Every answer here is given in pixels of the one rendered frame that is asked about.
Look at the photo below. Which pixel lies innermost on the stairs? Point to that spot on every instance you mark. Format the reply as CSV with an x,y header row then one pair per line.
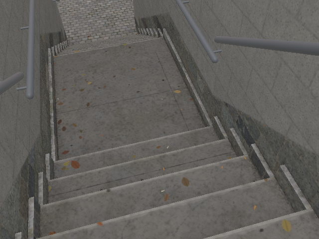
x,y
105,43
187,185

